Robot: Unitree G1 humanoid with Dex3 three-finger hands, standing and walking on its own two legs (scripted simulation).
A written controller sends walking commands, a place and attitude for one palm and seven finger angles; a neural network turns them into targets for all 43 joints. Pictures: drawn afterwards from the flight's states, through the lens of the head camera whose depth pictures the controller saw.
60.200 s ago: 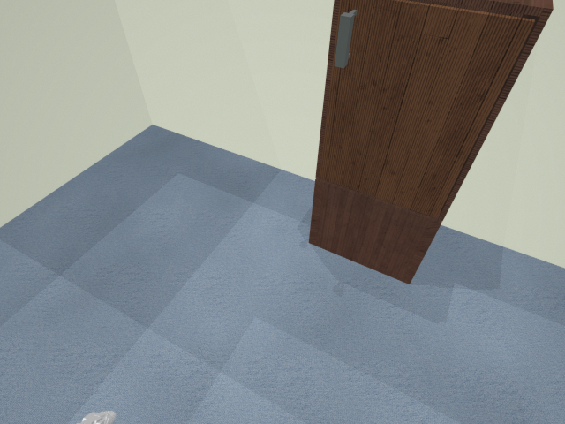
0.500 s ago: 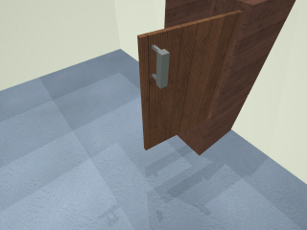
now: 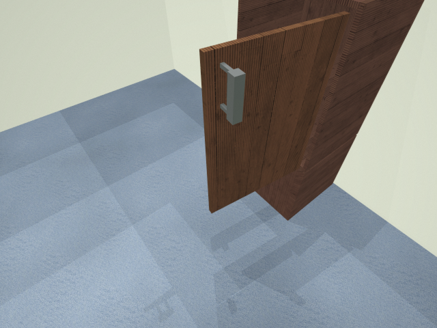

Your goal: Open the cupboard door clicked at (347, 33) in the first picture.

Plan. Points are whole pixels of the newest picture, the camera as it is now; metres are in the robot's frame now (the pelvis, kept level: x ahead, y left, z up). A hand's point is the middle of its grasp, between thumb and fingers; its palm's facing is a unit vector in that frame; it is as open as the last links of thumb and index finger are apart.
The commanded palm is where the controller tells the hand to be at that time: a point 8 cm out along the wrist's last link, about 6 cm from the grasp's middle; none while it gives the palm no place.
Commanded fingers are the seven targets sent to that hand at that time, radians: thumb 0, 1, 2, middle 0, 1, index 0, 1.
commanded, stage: look to check the result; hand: left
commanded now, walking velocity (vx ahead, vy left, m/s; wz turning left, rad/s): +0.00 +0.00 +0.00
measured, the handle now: (229, 93) +0.56 +0.01 +0.15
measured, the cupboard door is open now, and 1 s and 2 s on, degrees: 82 82 82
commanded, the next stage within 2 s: stand and wait in 0.32 s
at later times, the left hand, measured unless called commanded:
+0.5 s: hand out of the picture +0.00 +0.15 -0.17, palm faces +0.07 -0.98 -0.17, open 7.4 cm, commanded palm none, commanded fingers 0.00 0.90 0.90 -0.20 -0.30 -0.20 -0.30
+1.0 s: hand out of the picture +0.00 +0.15 -0.17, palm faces +0.07 -0.98 -0.17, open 7.4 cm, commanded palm none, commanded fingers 0.00 0.90 0.90 -0.20 -0.30 -0.20 -0.30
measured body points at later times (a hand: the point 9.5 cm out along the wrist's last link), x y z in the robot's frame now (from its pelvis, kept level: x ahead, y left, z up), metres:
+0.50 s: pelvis +0.01 -0.01 +0.00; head +0.01 -0.01 +0.45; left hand -0.01 +0.20 -0.16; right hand -0.01 -0.21 -0.17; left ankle +0.02 +0.11 -0.74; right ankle +0.01 -0.11 -0.74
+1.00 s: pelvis +0.02 -0.01 +0.00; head +0.02 -0.02 +0.45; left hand +0.00 +0.20 -0.16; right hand +0.01 -0.22 -0.16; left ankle +0.02 +0.11 -0.74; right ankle +0.01 -0.11 -0.74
